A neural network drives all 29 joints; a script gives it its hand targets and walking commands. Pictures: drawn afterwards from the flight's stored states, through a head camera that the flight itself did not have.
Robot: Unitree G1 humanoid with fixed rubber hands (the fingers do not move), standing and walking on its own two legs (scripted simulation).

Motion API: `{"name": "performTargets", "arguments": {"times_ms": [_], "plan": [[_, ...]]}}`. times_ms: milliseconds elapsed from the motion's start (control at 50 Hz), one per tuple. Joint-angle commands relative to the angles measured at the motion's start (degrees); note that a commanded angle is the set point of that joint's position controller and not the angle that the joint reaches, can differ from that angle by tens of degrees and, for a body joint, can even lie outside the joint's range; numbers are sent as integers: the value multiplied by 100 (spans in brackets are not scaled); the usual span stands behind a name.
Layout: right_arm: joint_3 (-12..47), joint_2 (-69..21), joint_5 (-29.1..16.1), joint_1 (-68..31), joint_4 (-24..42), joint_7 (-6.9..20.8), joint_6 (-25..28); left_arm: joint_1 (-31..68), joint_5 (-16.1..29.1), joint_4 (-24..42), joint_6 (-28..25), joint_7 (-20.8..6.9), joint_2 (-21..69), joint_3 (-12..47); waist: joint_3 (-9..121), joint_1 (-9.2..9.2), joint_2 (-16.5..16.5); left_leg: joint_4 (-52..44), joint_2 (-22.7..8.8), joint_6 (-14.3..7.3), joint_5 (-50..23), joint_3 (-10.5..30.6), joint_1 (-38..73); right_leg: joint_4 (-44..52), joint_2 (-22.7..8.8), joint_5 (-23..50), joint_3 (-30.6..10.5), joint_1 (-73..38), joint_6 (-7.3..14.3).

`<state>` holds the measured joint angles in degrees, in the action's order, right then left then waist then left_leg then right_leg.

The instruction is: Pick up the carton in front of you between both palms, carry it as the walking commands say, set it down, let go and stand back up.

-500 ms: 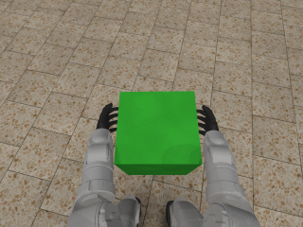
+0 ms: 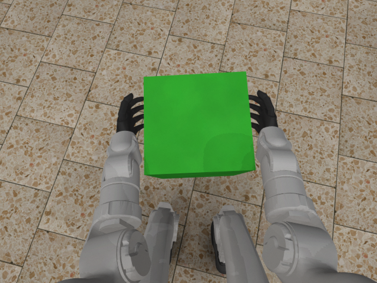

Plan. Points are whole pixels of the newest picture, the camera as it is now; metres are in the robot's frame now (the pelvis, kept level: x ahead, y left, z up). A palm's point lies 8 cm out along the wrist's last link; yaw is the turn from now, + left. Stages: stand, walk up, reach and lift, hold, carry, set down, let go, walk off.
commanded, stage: set down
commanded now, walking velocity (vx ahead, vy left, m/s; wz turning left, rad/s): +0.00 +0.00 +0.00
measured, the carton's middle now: (196, 135) +0.43 +0.01 -0.15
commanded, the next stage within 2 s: none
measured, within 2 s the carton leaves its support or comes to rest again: rests again in 1.44 s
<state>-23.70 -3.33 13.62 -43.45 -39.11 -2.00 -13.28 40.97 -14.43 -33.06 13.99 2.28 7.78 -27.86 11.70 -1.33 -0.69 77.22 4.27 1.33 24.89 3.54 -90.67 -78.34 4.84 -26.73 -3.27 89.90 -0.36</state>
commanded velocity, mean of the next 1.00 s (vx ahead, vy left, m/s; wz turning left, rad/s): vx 0.00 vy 0.00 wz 0.00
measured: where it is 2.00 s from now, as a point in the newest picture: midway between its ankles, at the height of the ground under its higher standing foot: (193, 252)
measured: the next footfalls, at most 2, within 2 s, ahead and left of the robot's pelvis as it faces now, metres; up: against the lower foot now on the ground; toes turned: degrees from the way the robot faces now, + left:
none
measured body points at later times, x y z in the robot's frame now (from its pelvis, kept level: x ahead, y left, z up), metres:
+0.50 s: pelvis -0.03 +0.00 -0.13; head +0.26 -0.01 +0.21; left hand +0.45 +0.16 -0.24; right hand +0.48 -0.14 -0.24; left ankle +0.08 +0.12 -0.58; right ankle +0.06 -0.11 -0.58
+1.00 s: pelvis -0.04 -0.01 -0.22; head +0.32 -0.01 +0.06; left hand +0.46 +0.17 -0.38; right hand +0.52 -0.13 -0.39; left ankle +0.08 +0.12 -0.58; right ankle +0.06 -0.11 -0.58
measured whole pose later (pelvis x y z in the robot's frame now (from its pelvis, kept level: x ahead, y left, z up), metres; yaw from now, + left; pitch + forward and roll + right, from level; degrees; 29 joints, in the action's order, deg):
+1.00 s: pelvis -0.04 -0.01 -0.22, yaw +1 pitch +41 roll +3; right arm -7.1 14.4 -0.6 -77.4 -57.8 -5.9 -10.4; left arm 66.2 -0.1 -41.9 10.8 9.9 -2.8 -24.5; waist -10.9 -3.0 -0.2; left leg 120.1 7.7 5.3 32.2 2.5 -129.4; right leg -122.6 8.4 -34.0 -2.3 129.6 -1.5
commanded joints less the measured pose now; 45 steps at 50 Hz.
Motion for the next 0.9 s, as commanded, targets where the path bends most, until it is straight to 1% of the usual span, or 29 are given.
{"name": "performTargets", "arguments": {"times_ms": [0, 160, 300, 500, 660, 820, 880], "plan": [[2786, -5142, -525, -3163, -351, 1195, 162, 3149, 536, -591, -79, -1013, 5064, 3052, 4341, -32, -53, -260, 516, 96, -1391, -317, 2193, 452, 471, 1260, 198, -1737, -41], [2912, -4928, -765, -3828, -424, 1034, 271, 3841, 795, -476, -205, -799, 4888, 3160, 5078, -87, -107, 578, 572, 175, -1316, -471, 1498, -386, 546, 1225, 303, -1178, -98], [3034, -4729, -965, -4431, -459, 945, 254, 4475, 1028, -360, -211, -665, 4694, 3218, 5373, -123, -165, 1199, 587, 217, -1157, -580, 1049, -995, 570, 1062, 388, -754, -123], [2851, -4360, -1030, -5168, -901, 903, 249, 5277, 1093, -514, -223, -617, 4299, 2905, 5243, -195, -260, 1985, 547, 237, -958, -717, 271, -1731, 546, 870, 430, -93, -104], [2774, -4016, -1118, -5689, -1234, 872, 302, 5811, 1160, -609, -272, -635, 3966, 2681, 5107, -276, -331, 2625, 484, 249, -959, -812, -260, -2334, 502, 895, 439, 303, -89], [3051, -3685, -1439, -6211, -1359, 827, 403, 6332, 1480, -602, -377, -653, 3653, 2798, 5039, -335, -397, 3280, 412, 283, -1143, -880, -454, -2968, 408, 1100, 441, 397, -84], [3347, -3719, -1687, -6456, -1142, 793, 465, 6590, 1753, -401, -448, -631, 3653, 3068, 5449, -339, -425, 3510, 396, 293, -1406, -922, -309, -3213, 381, 1405, 453, 133, -82]]}}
